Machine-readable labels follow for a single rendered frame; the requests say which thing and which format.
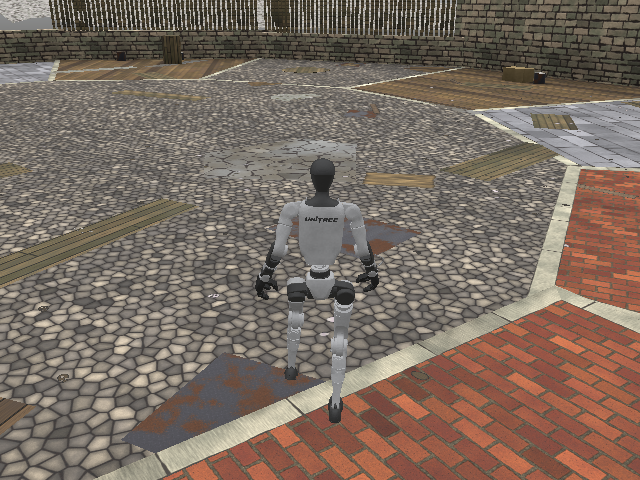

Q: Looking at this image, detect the right robot foot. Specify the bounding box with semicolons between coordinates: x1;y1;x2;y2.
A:
328;396;343;423

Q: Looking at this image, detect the robot right forearm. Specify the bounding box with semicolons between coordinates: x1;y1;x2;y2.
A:
360;241;378;277

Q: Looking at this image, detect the left robot upper arm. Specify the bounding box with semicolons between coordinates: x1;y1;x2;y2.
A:
271;201;301;257

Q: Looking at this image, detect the robot left forearm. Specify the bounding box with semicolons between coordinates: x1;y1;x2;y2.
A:
259;241;281;282

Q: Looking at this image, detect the right robot hand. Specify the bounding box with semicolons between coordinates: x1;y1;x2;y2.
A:
356;273;379;292

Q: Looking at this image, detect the left robot hand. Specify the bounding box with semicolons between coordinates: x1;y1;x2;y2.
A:
255;275;278;300

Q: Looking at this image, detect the right robot upper arm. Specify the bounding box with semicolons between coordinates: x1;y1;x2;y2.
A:
342;202;370;257

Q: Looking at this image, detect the humanoid robot head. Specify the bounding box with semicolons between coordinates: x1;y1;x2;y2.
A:
305;158;339;207

